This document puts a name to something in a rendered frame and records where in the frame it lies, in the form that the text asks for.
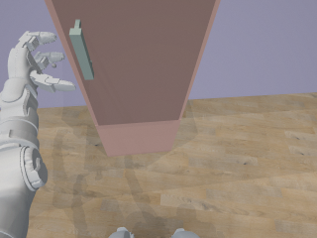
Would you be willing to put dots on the robot left forearm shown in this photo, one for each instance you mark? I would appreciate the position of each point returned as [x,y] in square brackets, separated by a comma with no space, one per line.
[19,120]

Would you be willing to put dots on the right robot shin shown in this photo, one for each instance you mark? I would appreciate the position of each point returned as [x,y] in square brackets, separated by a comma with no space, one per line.
[178,230]

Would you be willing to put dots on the left robot shin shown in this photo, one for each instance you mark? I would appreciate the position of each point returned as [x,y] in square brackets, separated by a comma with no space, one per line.
[122,229]

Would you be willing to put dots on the robot left hand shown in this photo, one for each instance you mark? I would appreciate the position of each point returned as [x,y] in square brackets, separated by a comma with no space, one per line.
[21,63]

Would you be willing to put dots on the handle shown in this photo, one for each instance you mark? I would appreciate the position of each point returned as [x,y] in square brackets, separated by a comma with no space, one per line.
[81,51]

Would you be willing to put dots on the left robot upper arm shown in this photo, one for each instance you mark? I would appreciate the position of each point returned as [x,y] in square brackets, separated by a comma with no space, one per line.
[22,173]

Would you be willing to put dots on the cupboard door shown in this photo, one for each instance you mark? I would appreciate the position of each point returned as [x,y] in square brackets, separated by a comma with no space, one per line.
[143,54]

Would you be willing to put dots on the robot shin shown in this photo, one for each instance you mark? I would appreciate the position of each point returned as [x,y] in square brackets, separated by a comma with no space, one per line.
[122,229]
[178,230]

